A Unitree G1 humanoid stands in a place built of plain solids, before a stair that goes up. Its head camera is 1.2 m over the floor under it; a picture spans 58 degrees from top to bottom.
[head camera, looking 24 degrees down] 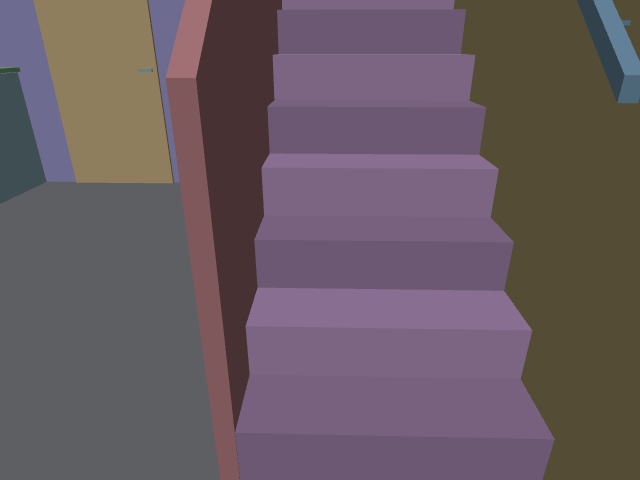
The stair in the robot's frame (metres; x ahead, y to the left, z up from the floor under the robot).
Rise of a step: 0.20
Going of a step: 0.24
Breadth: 0.90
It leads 1 degrees to the right of straight ahead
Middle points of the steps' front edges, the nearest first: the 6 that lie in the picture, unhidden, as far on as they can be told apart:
0.89 -0.21 0.20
1.13 -0.21 0.39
1.37 -0.22 0.59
1.62 -0.23 0.78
1.86 -0.23 0.98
2.10 -0.24 1.17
